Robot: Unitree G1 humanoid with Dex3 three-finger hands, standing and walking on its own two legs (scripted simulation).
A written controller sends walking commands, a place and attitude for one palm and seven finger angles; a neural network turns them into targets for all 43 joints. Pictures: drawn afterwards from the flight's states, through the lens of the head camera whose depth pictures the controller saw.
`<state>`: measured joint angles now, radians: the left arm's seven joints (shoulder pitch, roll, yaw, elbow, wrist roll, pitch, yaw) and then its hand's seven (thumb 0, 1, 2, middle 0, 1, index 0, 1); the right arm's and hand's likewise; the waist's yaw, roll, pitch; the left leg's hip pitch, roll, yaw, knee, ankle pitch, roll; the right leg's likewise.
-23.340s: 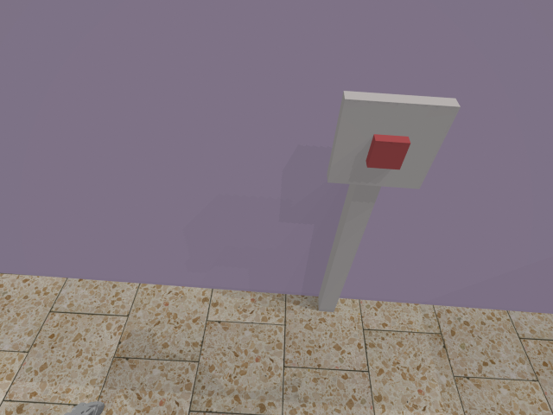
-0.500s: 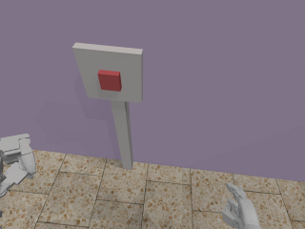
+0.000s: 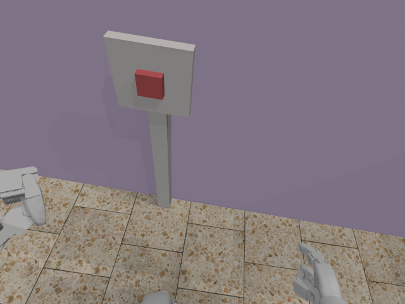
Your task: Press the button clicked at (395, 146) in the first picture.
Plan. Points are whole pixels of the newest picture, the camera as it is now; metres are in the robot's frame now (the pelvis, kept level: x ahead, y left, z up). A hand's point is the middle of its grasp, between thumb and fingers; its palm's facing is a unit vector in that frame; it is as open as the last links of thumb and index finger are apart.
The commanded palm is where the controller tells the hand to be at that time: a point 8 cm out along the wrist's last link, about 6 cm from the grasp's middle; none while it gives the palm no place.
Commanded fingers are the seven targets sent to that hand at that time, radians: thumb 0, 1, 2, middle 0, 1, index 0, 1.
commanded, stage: step back with the hand held close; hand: left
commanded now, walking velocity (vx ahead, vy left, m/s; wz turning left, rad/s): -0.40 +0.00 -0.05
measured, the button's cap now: (150, 84) +0.61 +0.17 +0.06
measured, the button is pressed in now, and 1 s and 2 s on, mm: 0 0 0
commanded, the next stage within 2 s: stop stepping back and stand still in 0.26 s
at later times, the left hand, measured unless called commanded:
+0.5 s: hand out of the picture +0.08 +0.21 +0.18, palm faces +0.25 -0.85 -0.46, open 3.1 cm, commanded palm +0.02 +0.26 +0.19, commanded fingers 0.00 0.90 0.90 -1.30 -1.50 -1.30 -1.50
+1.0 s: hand out of the picture -0.01 +0.24 +0.18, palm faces +0.41 -0.84 -0.35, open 3.1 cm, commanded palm -0.07 +0.29 +0.19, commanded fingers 0.00 0.90 0.90 -1.30 -1.50 -1.30 -1.50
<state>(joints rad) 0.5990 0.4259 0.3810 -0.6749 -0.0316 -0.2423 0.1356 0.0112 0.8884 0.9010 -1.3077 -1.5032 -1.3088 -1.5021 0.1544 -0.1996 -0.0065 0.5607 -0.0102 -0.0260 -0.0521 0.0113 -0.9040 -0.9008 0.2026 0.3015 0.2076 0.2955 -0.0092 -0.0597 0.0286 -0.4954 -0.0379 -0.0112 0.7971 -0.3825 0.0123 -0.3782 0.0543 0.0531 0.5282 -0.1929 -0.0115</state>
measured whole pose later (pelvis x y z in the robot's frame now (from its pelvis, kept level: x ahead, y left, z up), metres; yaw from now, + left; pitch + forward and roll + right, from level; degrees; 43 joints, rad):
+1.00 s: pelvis -0.20 +0.01 -0.01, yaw -1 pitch -2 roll -1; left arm 0.55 0.36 0.34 -0.57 -0.01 -0.21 0.17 0.01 0.89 0.90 -1.31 -1.50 -1.31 -1.50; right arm 0.25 -0.20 0.01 0.64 -0.02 -0.12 -0.08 0.01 -0.90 -0.90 0.20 0.30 0.21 0.30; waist -0.01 -0.04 -0.03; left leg -0.32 0.02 0.01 0.63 -0.27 0.03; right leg -0.37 0.01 -0.02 0.74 -0.40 -0.01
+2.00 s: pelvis -0.20 +0.03 +0.01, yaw +1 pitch -2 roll +0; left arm 0.27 0.13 0.00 1.14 0.01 0.00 0.03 0.00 0.91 0.90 -0.24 -0.36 -0.24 -0.35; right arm 0.31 -0.11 0.00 1.11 -0.02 0.01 -0.03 0.00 -0.91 -0.90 0.20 0.30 0.20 0.29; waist -0.01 0.00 0.05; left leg -0.19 0.00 0.07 0.42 -0.20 0.03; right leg -0.21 -0.03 -0.04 0.42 -0.17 0.01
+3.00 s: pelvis -0.18 +0.00 +0.02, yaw +1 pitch -1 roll +0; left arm 0.13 0.25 0.03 1.14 0.01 -0.02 0.02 0.00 0.91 0.90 -0.20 -0.30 -0.20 -0.30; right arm 0.16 -0.24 -0.01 1.12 -0.02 0.00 -0.02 0.00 -0.91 -0.90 0.20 0.30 0.20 0.29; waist -0.02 0.01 0.07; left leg -0.13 0.03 0.05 0.34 -0.19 -0.01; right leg -0.16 0.01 -0.05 0.34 -0.17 -0.03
